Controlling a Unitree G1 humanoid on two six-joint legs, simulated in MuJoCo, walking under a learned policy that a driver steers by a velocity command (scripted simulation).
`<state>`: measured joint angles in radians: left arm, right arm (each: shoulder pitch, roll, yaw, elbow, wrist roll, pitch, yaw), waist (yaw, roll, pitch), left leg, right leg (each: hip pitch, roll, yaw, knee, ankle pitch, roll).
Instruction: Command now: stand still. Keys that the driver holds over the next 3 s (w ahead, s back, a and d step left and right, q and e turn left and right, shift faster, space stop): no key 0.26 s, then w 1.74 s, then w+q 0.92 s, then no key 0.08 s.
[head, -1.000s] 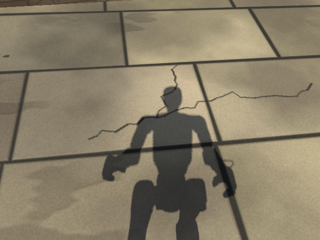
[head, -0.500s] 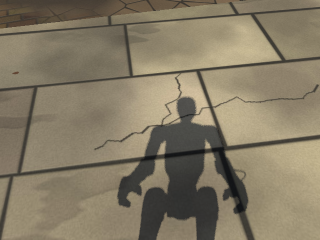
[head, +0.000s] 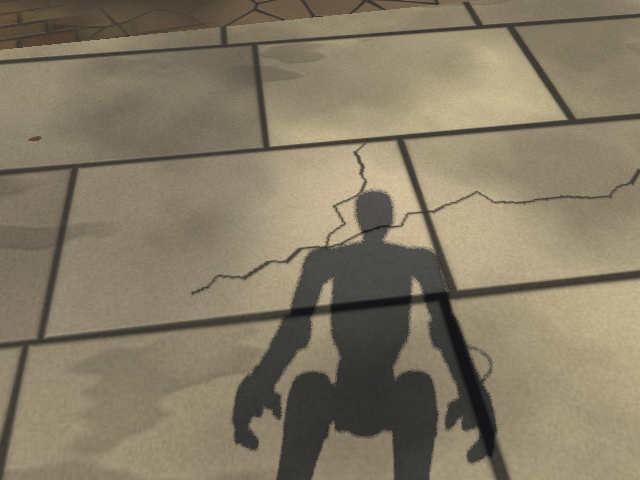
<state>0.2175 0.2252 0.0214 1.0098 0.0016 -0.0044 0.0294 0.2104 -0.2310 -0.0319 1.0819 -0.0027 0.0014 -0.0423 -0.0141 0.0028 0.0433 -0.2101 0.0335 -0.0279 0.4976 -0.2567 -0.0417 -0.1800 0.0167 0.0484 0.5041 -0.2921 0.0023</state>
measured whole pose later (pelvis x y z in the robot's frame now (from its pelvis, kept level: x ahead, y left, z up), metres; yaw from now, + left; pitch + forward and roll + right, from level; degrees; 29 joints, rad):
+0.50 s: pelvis +0.04 +0.02 -0.01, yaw +0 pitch +0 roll +0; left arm 0.36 0.23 0.03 1.07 -0.03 -0.04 0.02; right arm 0.33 -0.21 -0.03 1.08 0.02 -0.07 -0.02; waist 0.00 -0.02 -0.01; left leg -0.25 0.00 0.01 0.63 -0.41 0.05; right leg -0.19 -0.01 0.06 0.59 -0.40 0.01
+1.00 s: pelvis +0.27 -0.02 -0.02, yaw +0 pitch +1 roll +0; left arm 0.02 0.25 0.05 0.87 -0.02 -0.11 -0.04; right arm 0.45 -0.23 -0.03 1.03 0.02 -0.08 -0.01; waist -0.04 0.01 0.04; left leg -0.13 0.01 -0.07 1.01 -0.49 0.02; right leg -0.47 0.02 -0.06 0.61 -0.17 -0.07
